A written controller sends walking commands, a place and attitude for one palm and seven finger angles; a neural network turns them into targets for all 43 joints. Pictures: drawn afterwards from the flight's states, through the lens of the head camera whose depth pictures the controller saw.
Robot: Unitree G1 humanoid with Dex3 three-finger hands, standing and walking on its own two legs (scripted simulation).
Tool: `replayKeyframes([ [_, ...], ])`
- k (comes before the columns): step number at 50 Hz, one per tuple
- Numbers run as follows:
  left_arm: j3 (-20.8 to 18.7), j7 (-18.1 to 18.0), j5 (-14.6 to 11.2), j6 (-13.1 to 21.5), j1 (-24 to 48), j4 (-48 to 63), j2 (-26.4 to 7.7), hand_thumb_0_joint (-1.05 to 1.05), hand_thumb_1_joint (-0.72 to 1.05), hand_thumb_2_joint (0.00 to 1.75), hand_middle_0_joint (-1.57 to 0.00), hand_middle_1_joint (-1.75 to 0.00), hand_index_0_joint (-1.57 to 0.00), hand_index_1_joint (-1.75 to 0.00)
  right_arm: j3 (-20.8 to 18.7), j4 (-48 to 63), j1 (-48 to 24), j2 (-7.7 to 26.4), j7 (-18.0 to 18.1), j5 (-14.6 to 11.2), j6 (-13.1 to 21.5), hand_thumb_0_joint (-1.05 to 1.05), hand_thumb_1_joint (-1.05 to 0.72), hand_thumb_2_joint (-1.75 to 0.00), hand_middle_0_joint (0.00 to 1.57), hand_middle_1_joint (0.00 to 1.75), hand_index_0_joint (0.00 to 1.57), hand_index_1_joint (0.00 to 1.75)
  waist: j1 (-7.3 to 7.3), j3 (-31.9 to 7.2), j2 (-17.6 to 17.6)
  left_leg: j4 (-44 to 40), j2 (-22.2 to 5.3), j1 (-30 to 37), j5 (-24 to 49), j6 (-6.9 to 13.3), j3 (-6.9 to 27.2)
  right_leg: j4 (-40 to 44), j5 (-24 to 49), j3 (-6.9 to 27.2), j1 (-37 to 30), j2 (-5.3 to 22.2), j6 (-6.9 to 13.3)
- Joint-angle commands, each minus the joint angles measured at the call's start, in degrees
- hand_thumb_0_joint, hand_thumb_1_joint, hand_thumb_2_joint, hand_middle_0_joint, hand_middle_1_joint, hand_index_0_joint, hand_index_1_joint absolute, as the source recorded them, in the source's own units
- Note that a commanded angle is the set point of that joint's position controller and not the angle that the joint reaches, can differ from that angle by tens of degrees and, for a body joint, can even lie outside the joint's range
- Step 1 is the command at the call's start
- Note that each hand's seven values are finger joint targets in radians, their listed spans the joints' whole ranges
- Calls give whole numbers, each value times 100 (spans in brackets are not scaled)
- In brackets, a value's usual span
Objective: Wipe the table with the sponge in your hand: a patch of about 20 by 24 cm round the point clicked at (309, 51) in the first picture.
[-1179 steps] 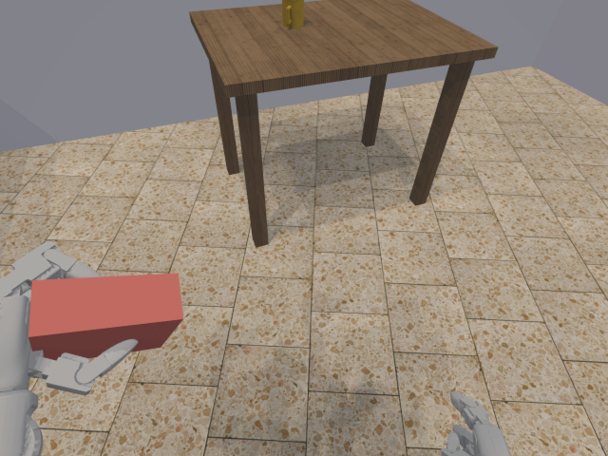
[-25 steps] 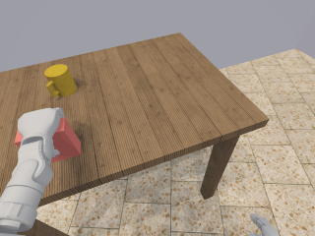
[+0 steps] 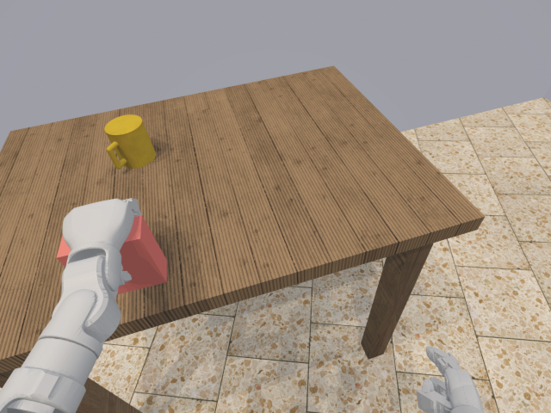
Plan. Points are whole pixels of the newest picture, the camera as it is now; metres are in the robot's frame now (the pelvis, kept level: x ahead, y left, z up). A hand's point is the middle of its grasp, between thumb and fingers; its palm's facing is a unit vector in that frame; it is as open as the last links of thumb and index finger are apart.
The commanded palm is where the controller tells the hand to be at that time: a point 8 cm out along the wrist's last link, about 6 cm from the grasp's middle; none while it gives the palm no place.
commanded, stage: slide across to the third lane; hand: left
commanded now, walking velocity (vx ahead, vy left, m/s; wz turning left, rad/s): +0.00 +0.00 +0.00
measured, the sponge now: (123, 265) +0.30 +0.30 +0.04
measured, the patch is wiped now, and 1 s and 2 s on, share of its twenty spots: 0.55 0.55 0.85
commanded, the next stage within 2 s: wipe forward along the third lane in 0.40 s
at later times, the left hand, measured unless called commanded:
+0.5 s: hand (152, 233) +0.34 +0.25 +0.08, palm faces -0.04 +0.00 -1.00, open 9.4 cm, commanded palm +0.32 +0.23 +0.14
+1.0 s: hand (160, 213) +0.38 +0.25 +0.08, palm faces -0.09 +0.02 -1.00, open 9.4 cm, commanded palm +0.37 +0.25 +0.12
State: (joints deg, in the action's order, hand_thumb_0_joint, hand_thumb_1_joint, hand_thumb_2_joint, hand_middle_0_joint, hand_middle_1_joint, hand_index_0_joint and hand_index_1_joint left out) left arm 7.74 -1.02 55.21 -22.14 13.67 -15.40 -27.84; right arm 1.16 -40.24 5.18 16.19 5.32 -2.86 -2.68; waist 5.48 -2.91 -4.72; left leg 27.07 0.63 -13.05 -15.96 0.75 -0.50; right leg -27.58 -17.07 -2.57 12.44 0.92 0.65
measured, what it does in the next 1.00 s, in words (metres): stands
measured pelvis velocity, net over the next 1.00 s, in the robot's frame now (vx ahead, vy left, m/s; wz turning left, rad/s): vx -0.02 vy -0.02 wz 0.00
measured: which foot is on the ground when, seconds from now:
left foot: down 0.00-1.00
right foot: down 0.00-1.00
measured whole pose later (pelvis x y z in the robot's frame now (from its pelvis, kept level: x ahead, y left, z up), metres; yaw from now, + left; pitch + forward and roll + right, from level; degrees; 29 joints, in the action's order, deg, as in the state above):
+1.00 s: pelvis -0.02 -0.02 +0.00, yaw +0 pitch +5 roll +1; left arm 8.3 -4.1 57.6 -16.8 37.1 -45.8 -25.5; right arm 0.5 -44.0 10.5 16.5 5.7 -3.0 -3.6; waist 1.1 -4.4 -3.1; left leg 28.5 -0.9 -19.0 -14.6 -0.9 -0.1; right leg -30.2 -16.4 -2.9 19.1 -0.6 2.4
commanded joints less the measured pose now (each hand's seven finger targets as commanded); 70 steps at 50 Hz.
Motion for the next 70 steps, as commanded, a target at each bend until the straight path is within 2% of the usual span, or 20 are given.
replayKeyframes([
  [1,-426,-104,-96,124,2165,1002,-855,0,10,130,-120,-160,-120,-160,-145,835,-818,658,84,8,330,0,-90,-90,20,30,20,30,-194,-1173,519,-208,155,520,1871,175,-11,277,1788,109,-421,-304,257],
  [3,-114,-121,-93,121,2255,704,-484,0,10,130,-120,-160,-120,-160,-132,767,-735,602,88,-3,365,0,-90,-90,20,30,20,30,-254,-1089,517,-197,172,499,1888,175,-13,253,1743,36,-366,-286,260],
  [6,-281,-161,-48,135,2477,765,-701,0,10,130,-120,-160,-120,-160,-142,770,-762,645,79,3,367,0,-90,-90,20,30,20,30,-193,-1346,445,-214,175,572,1881,156,-7,278,1777,113,-453,-303,281],
  [8,104,-179,-66,138,2501,597,-240,0,10,130,-120,-160,-120,-160,-144,729,-695,594,56,-7,397,0,-90,-90,20,30,20,30,-271,-1241,521,-178,182,544,1911,168,-14,244,1799,47,-391,-280,267],
  [16,-37,-355,-25,-14,2997,384,-413,0,10,130,-120,-160,-120,-160,-115,685,-792,629,38,-22,342,0,-90,-90,20,30,20,30,-196,-1329,544,-319,170,471,1633,121,3,309,1519,81,-414,-305,281],
  [18,369,-387,-60,-81,3171,209,56,0,10,130,-120,-160,-120,-160,-110,639,-752,563,29,-52,368,0,-90,-90,20,30,20,30,-292,-1259,634,-287,184,491,1601,146,-14,304,1490,45,-329,-290,262],
  [21,-12,-451,-30,-191,3426,16,-405,0,10,130,-120,-160,-120,-160,-97,600,-795,620,43,-41,326,0,-90,-90,20,30,20,30,-227,-1314,656,-351,186,401,1426,126,-32,360,1390,110,-402,-293,255],
  [23,514,-430,-15,-244,3454,-136,202,0,10,130,-120,-160,-120,-160,-81,607,-799,546,24,-70,327,0,-90,-90,20,30,20,30,-318,-1236,674,-325,203,409,1497,139,-46,319,1444,42,-326,-285,254],
  [26,-45,-466,54,-298,3446,-255,-448,0,10,130,-120,-160,-120,-160,-111,572,-778,634,21,-24,266,0,-90,-90,20,30,20,30,-200,-1447,589,-339,190,415,1524,116,-48,320,1519,111,-456,-303,270],
  [28,316,-440,92,-333,3462,-634,-18,0,10,130,-120,-160,-120,-160,-96,545,-720,575,25,-50,242,0,-90,-90,20,30,20,30,-326,-1138,776,-318,192,277,1438,135,-80,319,1471,55,-292,-287,242],
  [31,-84,-451,147,-257,3816,-761,-570,0,10,130,-120,-160,-120,-160,-100,524,-679,652,72,-15,187,0,-90,-90,20,30,20,30,-299,-1283,684,-324,202,212,1319,134,-100,335,1459,150,-342,-273,230],
  [34,98,-432,210,-143,3704,-1275,-336,0,10,130,-120,-160,-120,-160,-129,448,-498,618,81,-20,190,0,-90,-90,20,30,20,30,-414,-1143,872,-229,218,72,1317,160,-129,298,1600,141,-254,-249,190],
  [36,-219,-416,290,-87,3771,-1503,-762,0,10,130,-120,-160,-120,-160,-136,414,-431,689,88,8,142,0,-90,-90,20,30,20,30,-366,-1163,824,-251,206,-20,1235,138,-131,327,1541,204,-264,-254,197],
  [39,10,-414,354,75,3959,-1845,-543,0,10,130,-120,-160,-120,-160,-165,403,-249,649,95,-8,143,0,-90,-90,20,30,20,30,-485,-1129,787,-163,212,-127,1164,145,-150,261,1511,174,-135,-231,172],
  [41,-342,-440,379,185,3987,-2030,-947,0,10,130,-120,-160,-120,-160,-199,362,-160,704,101,14,124,0,-90,-90,20,30,20,30,-444,-1259,852,-148,196,-189,1126,140,-144,285,1516,234,-178,-240,169],
  [49,-223,-606,428,566,4195,-2722,-860,0,10,130,-120,-160,-120,-160,-276,280,256,709,56,-5,158,0,-90,-90,20,30,20,30,-602,-1271,877,12,172,-513,1031,166,-184,176,1629,269,-44,-208,111],
  [51,-475,-665,435,614,4396,-2803,-1202,0,10,130,-120,-160,-120,-160,-292,227,306,758,56,-2,150,0,-90,-90,20,30,20,30,-590,-1309,820,-25,159,-572,936,150,-168,221,1489,303,-31,-214,117],
  [53,-223,-726,448,663,4691,-3039,-985,0,10,130,-120,-160,-120,-160,-292,186,414,724,49,-28,181,0,-90,-90,20,30,20,30,-754,-1077,841,5,157,-695,746,174,-167,213,1253,269,217,-209,87],
  [56,-547,-802,444,719,4851,-3209,-1428,0,10,130,-120,-160,-120,-160,-323,91,541,787,49,3,210,0,-90,-90,20,30,20,30,-711,-1366,832,36,152,-758,775,180,-163,216,1329,359,70,-201,79],
  [70,-702,-924,590,884,5720,-4182,-2167,0,10,130,-120,-160,-120,-160,-329,-61,1120,834,-7,-10,313,0,-90,-90,20,30,20,30,-990,-1417,679,154,115,-1311,379,201,-201,185,1002,460,244,-198,11],
])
